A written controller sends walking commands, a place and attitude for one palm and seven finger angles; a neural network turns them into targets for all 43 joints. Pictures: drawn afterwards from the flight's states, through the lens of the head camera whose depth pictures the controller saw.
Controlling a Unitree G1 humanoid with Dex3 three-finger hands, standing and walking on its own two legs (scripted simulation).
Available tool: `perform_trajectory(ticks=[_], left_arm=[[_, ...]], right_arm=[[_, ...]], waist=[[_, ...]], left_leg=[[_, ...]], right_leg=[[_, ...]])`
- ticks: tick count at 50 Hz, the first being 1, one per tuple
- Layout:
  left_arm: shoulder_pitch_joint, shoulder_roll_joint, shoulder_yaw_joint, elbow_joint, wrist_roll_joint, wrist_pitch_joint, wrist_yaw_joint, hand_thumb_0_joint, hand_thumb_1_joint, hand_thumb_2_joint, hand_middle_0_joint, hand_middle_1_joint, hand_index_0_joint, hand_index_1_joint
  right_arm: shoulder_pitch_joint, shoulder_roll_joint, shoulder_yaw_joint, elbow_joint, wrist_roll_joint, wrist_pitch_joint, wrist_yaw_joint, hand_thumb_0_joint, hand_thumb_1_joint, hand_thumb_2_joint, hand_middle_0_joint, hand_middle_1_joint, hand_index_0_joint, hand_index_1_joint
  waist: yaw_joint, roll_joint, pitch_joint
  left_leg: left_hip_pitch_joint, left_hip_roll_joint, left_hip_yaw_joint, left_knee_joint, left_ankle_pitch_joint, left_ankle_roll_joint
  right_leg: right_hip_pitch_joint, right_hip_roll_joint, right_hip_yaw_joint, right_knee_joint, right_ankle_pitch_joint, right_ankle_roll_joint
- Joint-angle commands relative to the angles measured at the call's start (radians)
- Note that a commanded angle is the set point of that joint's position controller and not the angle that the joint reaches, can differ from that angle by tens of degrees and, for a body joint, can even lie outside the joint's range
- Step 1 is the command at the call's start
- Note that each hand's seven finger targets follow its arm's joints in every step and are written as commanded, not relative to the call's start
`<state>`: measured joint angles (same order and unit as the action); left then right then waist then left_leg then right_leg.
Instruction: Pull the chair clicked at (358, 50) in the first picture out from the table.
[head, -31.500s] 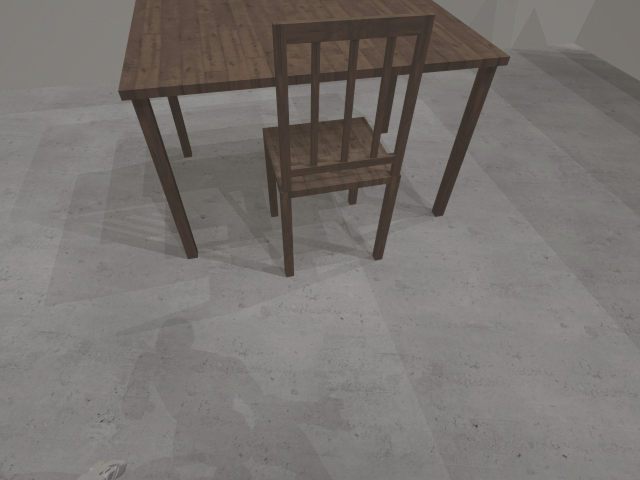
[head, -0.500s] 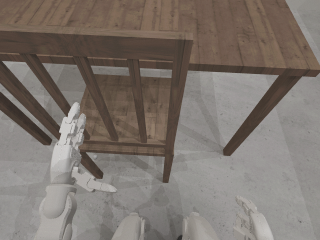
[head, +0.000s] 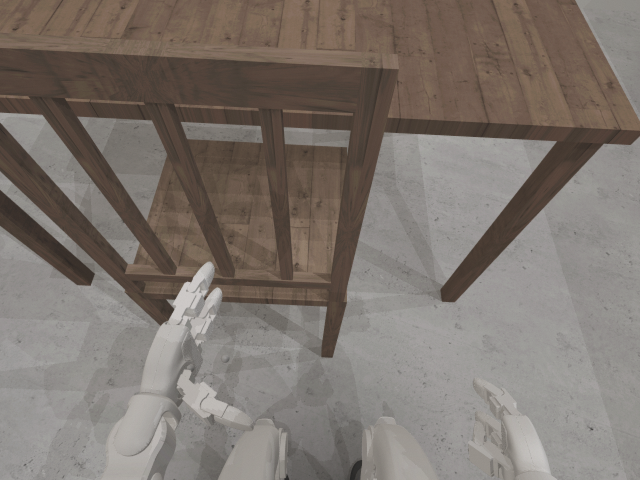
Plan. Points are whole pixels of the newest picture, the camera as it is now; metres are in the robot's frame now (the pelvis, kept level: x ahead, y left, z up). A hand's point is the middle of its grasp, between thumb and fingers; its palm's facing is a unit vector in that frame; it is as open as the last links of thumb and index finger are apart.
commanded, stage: aim the fingers beside a spindle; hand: left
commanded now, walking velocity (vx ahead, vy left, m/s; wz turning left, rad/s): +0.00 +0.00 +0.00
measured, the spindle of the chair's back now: (204, 213) +0.43 +0.16 +0.04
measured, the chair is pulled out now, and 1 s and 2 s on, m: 0.00 0.00 0.00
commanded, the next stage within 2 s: push the fingers through the gap in 0.14 s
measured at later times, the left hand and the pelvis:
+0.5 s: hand (208, 299) +0.31 +0.14 +0.04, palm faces +0.02 -1.00 -0.05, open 16.9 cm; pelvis -0.01 +0.00 -0.01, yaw +0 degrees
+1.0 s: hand (226, 278) +0.36 +0.13 +0.01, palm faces -0.05 -1.00 -0.02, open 17.0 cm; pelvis +0.00 +0.00 +0.00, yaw +0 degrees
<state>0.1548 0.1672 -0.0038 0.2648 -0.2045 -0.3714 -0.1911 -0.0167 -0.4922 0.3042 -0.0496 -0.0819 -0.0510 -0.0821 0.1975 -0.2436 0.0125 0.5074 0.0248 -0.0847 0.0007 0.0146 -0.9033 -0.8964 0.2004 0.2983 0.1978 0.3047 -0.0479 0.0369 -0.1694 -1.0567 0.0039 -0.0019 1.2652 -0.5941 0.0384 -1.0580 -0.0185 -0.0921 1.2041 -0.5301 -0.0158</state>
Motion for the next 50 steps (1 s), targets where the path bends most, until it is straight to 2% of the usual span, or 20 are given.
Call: perform_trajectory(ticks=[1, 4, 6, 8, 11, 12, 15, 16, 18, 20, 21, 25, 27, 29, 32, 37, 40, 44, 47, 50], left_arm=[[-0.116, 0.255, 0.187, -0.668, 0.008, -0.251, 0.147, 0.0, -0.5, 0.3, -0.06, -0.08, -0.06, -0.08], [-0.111, 0.178, 0.172, -0.449, 0.054, -0.253, 0.221, 0.0, -0.5, 0.3, -0.06, -0.08, -0.06, -0.08], [-0.081, 0.078, 0.088, -0.149, 0.091, -0.19, 0.19, 0.0, -0.5, 0.3, -0.06, -0.08, -0.06, -0.08], [-0.076, -0.03, -0.028, 0.018, 0.085, -0.106, 0.105, 0.0, -0.5, 0.3, -0.06, -0.08, -0.06, -0.08], [-0.109, -0.089, -0.118, 0.022, 0.04, -0.022, -0.018, 0.0, -0.5, 0.3, -0.06, -0.08, -0.06, -0.08], [-0.137, -0.065, -0.108, -0.055, 0.023, -0.024, -0.033, 0.0, -0.5, 0.3, -0.06, -0.08, -0.06, -0.08], [-0.348, 0.184, 0.093, -0.427, 0.017, -0.132, 0.041, 0.0, -0.5, 0.3, -0.06, -0.08, -0.06, -0.08], [-0.368, 0.212, 0.128, -0.54, 0.022, -0.184, 0.088, 0.0, -0.5, 0.3, -0.06, -0.08, -0.06, -0.08], [-0.29, 0.196, 0.153, -0.511, 0.04, -0.237, 0.178, 0.0, -0.5, 0.3, -0.06, -0.08, -0.06, -0.08], [-0.291, 0.165, 0.158, -0.417, 0.065, -0.26, 0.239, 0.0, -0.5, 0.3, -0.06, -0.08, -0.06, -0.08], [-0.288, 0.105, 0.113, -0.295, 0.085, -0.257, 0.252, 0.0, -0.5, 0.3, -0.06, -0.08, -0.06, -0.08], [-0.234, 0.008, 0.004, 0.067, 0.128, -0.136, 0.162, 0.0, -0.5, 0.3, -0.06, -0.08, -0.06, -0.08], [-0.289, 0.015, -0.027, 0.021, 0.104, -0.072, 0.089, 0.0, -0.5, 0.3, -0.06, -0.08, -0.06, -0.08], [-0.367, 0.073, 0.017, -0.099, 0.062, -0.042, 0.049, 0.0, -0.5, 0.3, -0.06, -0.08, -0.06, -0.08], [-0.492, 0.179, 0.137, -0.315, 0.007, -0.102, 0.077, 0.0, -0.5, 0.3, -0.06, -0.08, -0.06, -0.08], [-0.514, 0.111, 0.103, -0.092, 0.055, -0.194, 0.139, 0.0, -0.5, 0.3, -0.06, -0.08, -0.06, -0.08], [-0.472, 0.07, 0.062, 0.071, 0.083, -0.163, 0.112, 0.0, -0.5, 0.3, -0.06, -0.08, -0.06, -0.08], [-0.489, 0.102, 0.085, 0.051, 0.066, -0.103, 0.073, 0.0, -0.5, 0.3, -0.06, -0.08, -0.06, -0.08], [-0.586, 0.16, 0.149, -0.066, 0.044, -0.122, 0.1, 0.0, -0.5, 0.3, -0.06, -0.08, -0.06, -0.08], [-0.646, 0.154, 0.138, -0.081, 0.059, -0.171, 0.135, 0.0, -0.5, 0.3, -0.06, -0.08, -0.06, -0.08]], right_arm=[[0.035, -0.105, -0.055, -0.12, -0.022, -0.073, -0.03, 0.0, -0.9, -0.9, 0.2, 0.3, 0.2, 0.3], [0.008, -0.096, -0.053, -0.084, -0.031, -0.061, -0.013, 0.0, -0.9, -0.9, 0.2, 0.3, 0.2, 0.3], [0.002, -0.116, -0.049, -0.065, -0.032, -0.04, 0.006, 0.0, -0.9, -0.9, 0.2, 0.3, 0.2, 0.3], [-0.013, -0.144, -0.047, -0.088, -0.01, -0.023, 0.017, 0.0, -0.9, -0.9, 0.2, 0.3, 0.2, 0.3], [-0.007, -0.165, -0.052, -0.138, 0.027, -0.017, 0.006, 0.0, -0.9, -0.9, 0.2, 0.3, 0.2, 0.3], [-0.004, -0.164, -0.057, -0.149, 0.024, -0.017, 0.0, 0.0, -0.9, -0.9, 0.2, 0.3, 0.2, 0.3], [-0.005, -0.149, -0.064, -0.15, -0.008, -0.034, -0.028, 0.0, -0.9, -0.9, 0.2, 0.3, 0.2, 0.3], [0.005, -0.134, -0.062, -0.138, -0.019, -0.044, -0.031, 0.0, -0.9, -0.9, 0.2, 0.3, 0.2, 0.3], [0.019, -0.106, -0.051, -0.102, -0.032, -0.052, -0.026, 0.0, -0.9, -0.9, 0.2, 0.3, 0.2, 0.3], [0.015, -0.097, -0.052, -0.075, -0.043, -0.047, -0.013, 0.0, -0.9, -0.9, 0.2, 0.3, 0.2, 0.3], [-0.003, -0.098, -0.05, -0.061, -0.046, -0.043, -0.001, 0.0, -0.9, -0.9, 0.2, 0.3, 0.2, 0.3], [0.003, -0.142, -0.054, -0.071, -0.029, 0.0, 0.028, 0.0, -0.9, -0.9, 0.2, 0.3, 0.2, 0.3], [0.007, -0.162, -0.059, -0.108, -0.005, 0.019, 0.022, 0.0, -0.9, -0.9, 0.2, 0.3, 0.2, 0.3], [0.014, -0.162, -0.064, -0.128, 0.004, 0.026, 0.004, 0.0, -0.9, -0.9, 0.2, 0.3, 0.2, 0.3], [0.017, -0.142, -0.059, -0.116, -0.006, 0.009, -0.024, 0.0, -0.9, -0.9, 0.2, 0.3, 0.2, 0.3], [0.036, -0.129, -0.051, -0.028, -0.03, -0.015, -0.015, 0.0, -0.9, -0.9, 0.2, 0.3, 0.2, 0.3], [0.041, -0.146, -0.057, -0.028, -0.029, -0.004, 0.003, 0.0, -0.9, -0.9, 0.2, 0.3, 0.2, 0.3], [0.046, -0.157, -0.064, -0.071, -0.015, 0.026, 0.008, 0.0, -0.9, -0.9, 0.2, 0.3, 0.2, 0.3], [0.049, -0.146, -0.063, -0.074, -0.018, 0.029, 0.002, 0.0, -0.9, -0.9, 0.2, 0.3, 0.2, 0.3], [0.053, -0.138, -0.06, -0.056, -0.027, 0.021, -0.001, 0.0, -0.9, -0.9, 0.2, 0.3, 0.2, 0.3]], waist=[[0.049, 0.172, -0.5], [0.005, 0.089, -0.314], [-0.048, -0.027, -0.169], [-0.057, -0.094, -0.111], [-0.045, -0.086, -0.197], [-0.038, -0.066, -0.253], [0.007, 0.052, -0.47], [0.031, 0.119, -0.533], [0.033, 0.131, -0.482], [0.013, 0.09, -0.405], [-0.014, 0.057, -0.341], [-0.045, -0.05, -0.214], [-0.033, -0.034, -0.296], [-0.026, -0.024, -0.401], [-0.005, 0.033, -0.531], [-0.062, -0.03, -0.324], [-0.056, -0.003, -0.282], [-0.025, 0.025, -0.379], [-0.018, 0.036, -0.454], [-0.043, 0.003, -0.449]], left_leg=[[0.417, 0.001, -0.059, -0.219, 0.586, -0.05], [0.287, 0.007, -0.068, -0.189, 0.486, -0.047], [0.157, 0.005, -0.071, -0.168, 0.319, -0.031], [0.079, -0.008, -0.066, -0.182, 0.165, -0.021], [0.133, -0.013, -0.063, -0.209, 0.163, -0.01], [0.154, -0.011, -0.068, -0.205, 0.203, -0.01], [0.275, 0.0, -0.07, -0.173, 0.378, -0.018], [0.352, 0.001, -0.07, -0.177, 0.459, -0.031], [0.38, 0.007, -0.079, -0.18, 0.556, -0.06], [0.299, 0.007, -0.084, -0.154, 0.538, -0.056], [0.241, 0.006, -0.081, -0.132, 0.473, -0.046], [0.084, -0.006, -0.059, -0.146, 0.228, -0.022], [0.133, -0.008, -0.054, -0.177, 0.249, -0.017], [0.188, -0.008, -0.05, -0.182, 0.308, -0.012], [0.284, -0.003, -0.054, -0.171, 0.437, -0.014], [0.162, 0.002, -0.055, -0.131, 0.372, -0.014], [0.151, -0.002, -0.053, -0.142, 0.325, -0.018], [0.202, -0.004, -0.041, -0.17, 0.39, -0.021], [0.249, -0.001, -0.043, -0.17, 0.441, -0.019], [0.236, 0.003, -0.047, -0.152, 0.444, -0.015]], right_leg=[[0.264, 0.018, 0.045, -0.118, 0.358, -0.033], [0.18, 0.022, 0.032, -0.103, 0.295, -0.021], [0.112, 0.027, 0.017, -0.118, 0.197, -0.011], [0.107, 0.028, 0.02, -0.148, 0.091, -0.013], [0.182, 0.02, 0.033, -0.183, 0.098, -0.02], [0.203, 0.015, 0.031, -0.173, 0.135, -0.02], [0.229, 0.012, 0.046, -0.112, 0.249, -0.019], [0.216, 0.012, 0.05, -0.1, 0.279, -0.024], [0.167, 0.018, 0.034, -0.072, 0.304, -0.029], [0.128, 0.02, 0.029, -0.056, 0.295, -0.025], [0.096, 0.02, 0.028, -0.055, 0.269, -0.018], [0.11, 0.023, 0.033, -0.107, 0.145, -0.02], [0.186, 0.019, 0.042, -0.13, 0.181, -0.023], [0.26, 0.016, 0.055, -0.147, 0.249, -0.016], [0.315, 0.014, 0.066, -0.135, 0.35, -0.011], [0.185, 0.021, 0.05, -0.112, 0.29, -0.005], [0.143, 0.02, 0.041, -0.118, 0.235, -0.015], [0.224, 0.016, 0.051, -0.127, 0.309, -0.019], [0.269, 0.018, 0.058, -0.124, 0.355, -0.013], [0.252, 0.018, 0.061, -0.114, 0.361, -0.007]])
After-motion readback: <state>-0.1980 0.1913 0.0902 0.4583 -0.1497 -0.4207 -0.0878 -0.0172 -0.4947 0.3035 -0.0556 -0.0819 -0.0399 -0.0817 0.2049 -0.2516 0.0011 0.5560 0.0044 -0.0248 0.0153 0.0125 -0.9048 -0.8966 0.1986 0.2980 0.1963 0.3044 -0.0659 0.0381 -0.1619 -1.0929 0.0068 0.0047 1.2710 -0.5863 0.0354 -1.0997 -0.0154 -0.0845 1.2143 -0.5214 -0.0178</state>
